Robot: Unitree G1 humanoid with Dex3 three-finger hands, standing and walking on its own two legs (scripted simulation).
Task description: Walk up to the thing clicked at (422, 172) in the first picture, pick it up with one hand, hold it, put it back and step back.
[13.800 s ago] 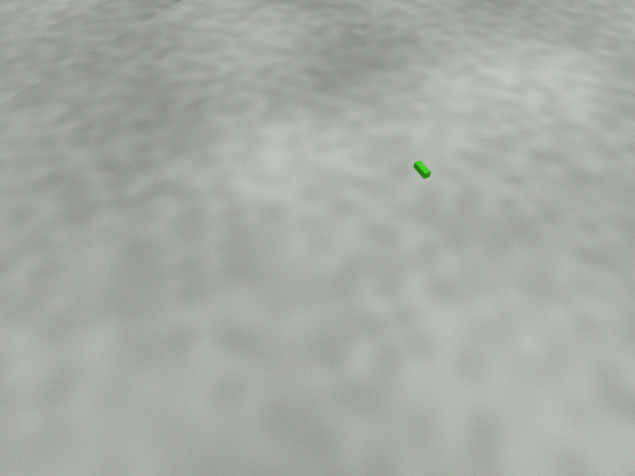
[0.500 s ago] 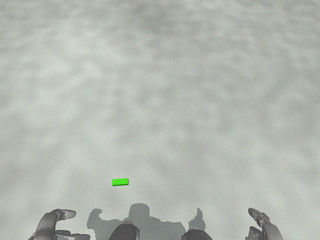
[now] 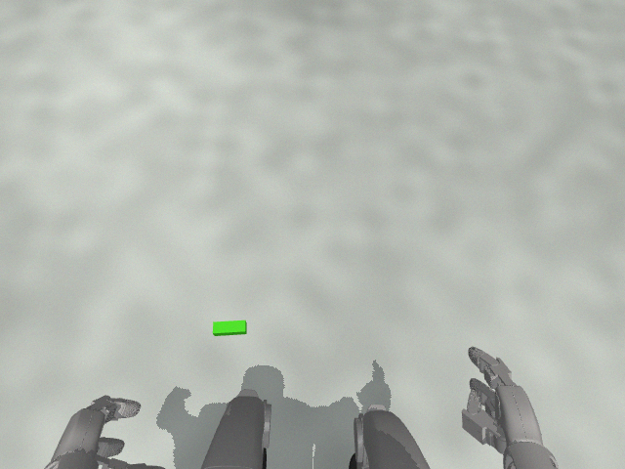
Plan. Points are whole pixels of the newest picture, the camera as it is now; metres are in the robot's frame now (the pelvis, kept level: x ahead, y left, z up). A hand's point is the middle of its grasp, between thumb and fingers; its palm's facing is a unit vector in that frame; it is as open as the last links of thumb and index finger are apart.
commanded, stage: rise first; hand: left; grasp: from above
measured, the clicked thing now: (230, 328) +0.43 +0.22 -0.65
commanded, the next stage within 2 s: none
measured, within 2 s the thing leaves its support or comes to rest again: neither
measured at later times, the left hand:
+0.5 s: hand (152, 407) +0.20 +0.27 -0.29, palm faces -0.42 -0.56 -0.71, open 11.9 cm
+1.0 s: hand (176, 365) +0.29 +0.29 -0.43, palm faces -0.47 -0.16 -0.87, open 11.2 cm
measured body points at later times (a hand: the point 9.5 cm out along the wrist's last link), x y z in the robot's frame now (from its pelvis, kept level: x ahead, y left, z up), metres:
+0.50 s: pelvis -0.04 -0.01 -0.14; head +0.14 +0.00 +0.27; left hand +0.22 +0.30 -0.24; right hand +0.16 -0.28 -0.25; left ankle +0.02 +0.13 -0.63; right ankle +0.00 -0.15 -0.63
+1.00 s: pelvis -0.09 -0.01 -0.29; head +0.11 +0.02 +0.11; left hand +0.31 +0.29 -0.38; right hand +0.00 -0.28 -0.41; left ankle +0.02 +0.13 -0.63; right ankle +0.00 -0.15 -0.63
